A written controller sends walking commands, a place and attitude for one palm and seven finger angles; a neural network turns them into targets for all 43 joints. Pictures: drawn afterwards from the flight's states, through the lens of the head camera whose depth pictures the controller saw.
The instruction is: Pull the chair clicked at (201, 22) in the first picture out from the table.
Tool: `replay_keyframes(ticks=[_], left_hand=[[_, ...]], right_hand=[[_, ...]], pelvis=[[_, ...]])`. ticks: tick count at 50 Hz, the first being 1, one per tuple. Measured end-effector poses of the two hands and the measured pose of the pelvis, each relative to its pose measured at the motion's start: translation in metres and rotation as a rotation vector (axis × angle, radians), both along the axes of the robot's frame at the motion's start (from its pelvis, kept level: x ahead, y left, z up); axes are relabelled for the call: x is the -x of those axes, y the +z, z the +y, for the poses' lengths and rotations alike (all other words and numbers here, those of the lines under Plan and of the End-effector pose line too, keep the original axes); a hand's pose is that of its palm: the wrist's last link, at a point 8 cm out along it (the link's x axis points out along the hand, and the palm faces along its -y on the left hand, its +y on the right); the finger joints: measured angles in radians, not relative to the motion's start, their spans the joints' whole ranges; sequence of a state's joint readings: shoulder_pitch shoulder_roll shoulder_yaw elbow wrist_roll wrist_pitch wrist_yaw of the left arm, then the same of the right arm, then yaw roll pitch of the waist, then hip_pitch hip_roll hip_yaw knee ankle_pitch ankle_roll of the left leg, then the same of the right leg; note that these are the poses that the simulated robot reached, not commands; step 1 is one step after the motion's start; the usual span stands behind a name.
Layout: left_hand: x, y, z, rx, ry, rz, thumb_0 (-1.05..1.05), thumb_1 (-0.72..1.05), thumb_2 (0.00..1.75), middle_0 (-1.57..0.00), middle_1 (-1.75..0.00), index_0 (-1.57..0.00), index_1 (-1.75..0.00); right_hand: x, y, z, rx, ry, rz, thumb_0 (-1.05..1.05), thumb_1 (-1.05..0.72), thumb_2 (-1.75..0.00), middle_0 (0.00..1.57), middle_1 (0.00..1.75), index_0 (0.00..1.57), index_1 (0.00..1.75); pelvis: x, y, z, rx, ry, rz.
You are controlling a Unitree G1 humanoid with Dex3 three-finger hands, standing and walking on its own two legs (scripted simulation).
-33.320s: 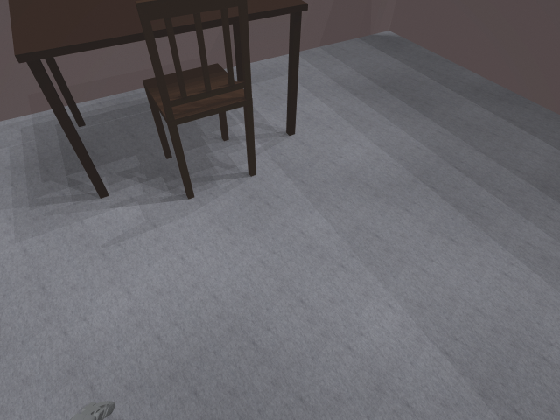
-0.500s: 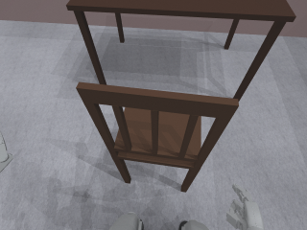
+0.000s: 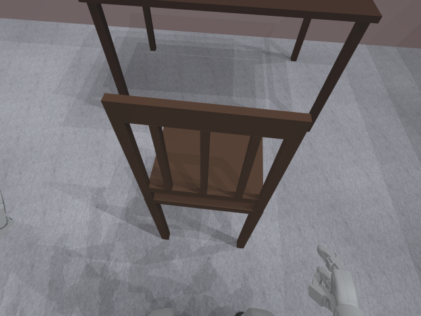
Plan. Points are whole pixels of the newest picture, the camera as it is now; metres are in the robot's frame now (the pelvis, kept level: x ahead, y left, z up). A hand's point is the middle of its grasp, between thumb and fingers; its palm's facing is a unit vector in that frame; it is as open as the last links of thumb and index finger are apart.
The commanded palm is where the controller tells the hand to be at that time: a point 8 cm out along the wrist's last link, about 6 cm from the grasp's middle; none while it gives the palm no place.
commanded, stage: step back with the hand held close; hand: left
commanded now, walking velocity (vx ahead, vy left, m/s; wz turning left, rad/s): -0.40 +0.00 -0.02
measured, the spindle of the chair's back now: (204, 165) +0.45 +0.03 -0.07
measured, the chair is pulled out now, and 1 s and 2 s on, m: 0.52 0.52 0.52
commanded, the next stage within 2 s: stop stepping back and stand still in 0.02 s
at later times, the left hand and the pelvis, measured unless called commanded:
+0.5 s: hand out of the picture +0.11 +0.25 +0.15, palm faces +0.37 -0.80 -0.48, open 7.4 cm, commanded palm +0.05 +0.29 +0.19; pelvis -0.09 -0.01 +0.01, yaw +0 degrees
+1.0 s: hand (17, 313) +0.13 +0.26 +0.07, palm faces +0.26 -0.85 -0.46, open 7.4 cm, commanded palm none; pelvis -0.09 +0.01 +0.01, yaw +1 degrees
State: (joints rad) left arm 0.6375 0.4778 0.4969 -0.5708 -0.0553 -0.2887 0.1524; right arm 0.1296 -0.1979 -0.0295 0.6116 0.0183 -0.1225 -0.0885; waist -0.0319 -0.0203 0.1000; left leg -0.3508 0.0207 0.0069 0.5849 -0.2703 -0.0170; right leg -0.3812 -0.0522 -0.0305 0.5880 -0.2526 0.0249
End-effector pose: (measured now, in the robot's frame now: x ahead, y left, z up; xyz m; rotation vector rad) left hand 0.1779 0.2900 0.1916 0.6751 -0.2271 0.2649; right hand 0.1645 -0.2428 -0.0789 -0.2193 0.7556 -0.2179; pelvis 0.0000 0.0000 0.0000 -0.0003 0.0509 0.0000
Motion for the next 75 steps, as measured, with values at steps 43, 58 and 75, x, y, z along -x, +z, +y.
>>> replay_keyframes(ticks=[43,58,75], left_hand=[[0.119,-0.019,0.016,0.171,0.168,0.006,0.01,0.89,0.90,-0.21,-0.30,-0.21,-0.30],[0.157,-0.295,-0.062,0.565,0.236,1.185,0.01,0.91,0.90,-0.20,-0.30,-0.20,-0.29],[0.247,-0.307,-0.052,0.550,0.454,1.471,-0.01,0.93,0.90,-0.20,-0.30,-0.20,-0.29]], right_hand=[[0.121,0.008,0.012,-0.057,0.025,-0.037,0.02,-0.90,-0.90,0.20,0.30,0.20,0.30],[0.148,-0.039,0.013,-0.110,0.030,0.313,0.01,-0.91,-0.90,0.20,0.30,0.20,0.30],[0.246,-0.054,0.008,-0.151,-0.067,0.648,0.01,-0.91,-0.90,0.20,0.30,0.20,0.30]], pelvis=[[0.096,0.012,0.002,0.012,-0.020,-0.080],[0.077,0.005,0.003,-0.011,0.006,-0.052],[0.069,0.015,-0.009,0.005,0.004,-0.062]])
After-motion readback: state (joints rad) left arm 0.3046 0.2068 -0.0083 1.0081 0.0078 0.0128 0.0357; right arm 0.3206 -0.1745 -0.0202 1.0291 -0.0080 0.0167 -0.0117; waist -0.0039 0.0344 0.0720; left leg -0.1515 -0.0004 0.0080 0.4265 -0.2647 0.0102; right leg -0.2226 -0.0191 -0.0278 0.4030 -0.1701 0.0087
